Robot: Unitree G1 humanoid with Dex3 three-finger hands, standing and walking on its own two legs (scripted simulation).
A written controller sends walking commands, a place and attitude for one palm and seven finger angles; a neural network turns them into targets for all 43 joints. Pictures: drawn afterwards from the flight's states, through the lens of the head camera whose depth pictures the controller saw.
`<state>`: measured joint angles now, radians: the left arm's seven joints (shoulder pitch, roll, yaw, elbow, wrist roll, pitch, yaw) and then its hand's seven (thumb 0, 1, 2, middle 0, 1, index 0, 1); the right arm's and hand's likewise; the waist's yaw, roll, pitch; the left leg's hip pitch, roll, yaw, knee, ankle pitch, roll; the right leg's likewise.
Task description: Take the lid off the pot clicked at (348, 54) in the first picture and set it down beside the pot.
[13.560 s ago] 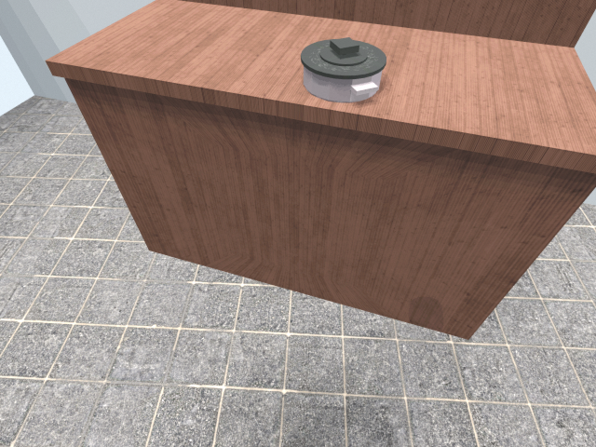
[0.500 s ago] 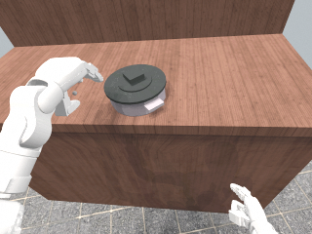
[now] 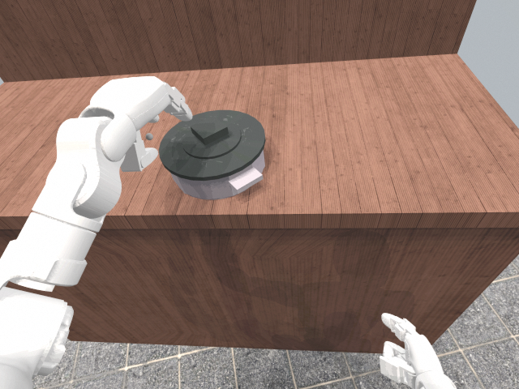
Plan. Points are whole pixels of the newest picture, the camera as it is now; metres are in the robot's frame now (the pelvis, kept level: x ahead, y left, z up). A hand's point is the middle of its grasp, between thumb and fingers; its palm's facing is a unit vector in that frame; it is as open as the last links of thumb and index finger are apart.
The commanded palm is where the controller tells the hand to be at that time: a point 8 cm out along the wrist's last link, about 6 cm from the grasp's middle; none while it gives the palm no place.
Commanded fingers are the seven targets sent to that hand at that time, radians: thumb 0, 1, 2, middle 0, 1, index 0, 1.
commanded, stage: move the open hand above the knob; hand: left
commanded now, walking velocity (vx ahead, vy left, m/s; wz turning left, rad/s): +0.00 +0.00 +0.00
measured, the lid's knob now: (209, 130) +0.50 +0.13 +0.16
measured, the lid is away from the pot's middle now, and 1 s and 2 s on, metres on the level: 0.00 0.00 0.00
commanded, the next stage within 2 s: none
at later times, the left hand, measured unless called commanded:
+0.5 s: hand (185, 111) +0.45 +0.14 +0.22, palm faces -0.18 -0.05 -0.98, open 10.0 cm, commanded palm +0.43 +0.14 +0.29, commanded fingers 0.00 -0.39 1.68 -0.87 -0.08 -0.87 -0.08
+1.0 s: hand (197, 98) +0.48 +0.13 +0.23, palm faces -0.19 -0.07 -0.98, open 10.0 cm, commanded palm +0.45 +0.14 +0.29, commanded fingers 0.00 -0.39 1.68 -0.87 -0.08 -0.87 -0.08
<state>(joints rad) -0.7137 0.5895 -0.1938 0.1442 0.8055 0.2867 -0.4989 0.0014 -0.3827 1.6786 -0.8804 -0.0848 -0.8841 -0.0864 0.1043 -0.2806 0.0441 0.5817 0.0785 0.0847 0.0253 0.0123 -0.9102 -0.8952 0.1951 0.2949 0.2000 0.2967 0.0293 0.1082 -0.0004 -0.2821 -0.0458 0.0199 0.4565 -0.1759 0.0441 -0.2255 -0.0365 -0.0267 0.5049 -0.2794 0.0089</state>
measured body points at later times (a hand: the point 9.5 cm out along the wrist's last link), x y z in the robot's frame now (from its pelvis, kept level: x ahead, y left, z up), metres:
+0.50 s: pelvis +0.02 -0.01 +0.00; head +0.02 -0.05 +0.45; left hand +0.45 +0.14 +0.28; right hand +0.17 -0.25 -0.11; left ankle +0.04 +0.09 -0.74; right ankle -0.01 -0.13 -0.74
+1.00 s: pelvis +0.03 +0.00 +0.00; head +0.04 -0.04 +0.45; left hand +0.49 +0.13 +0.28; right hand +0.15 -0.25 -0.12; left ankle +0.04 +0.09 -0.74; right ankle -0.01 -0.13 -0.74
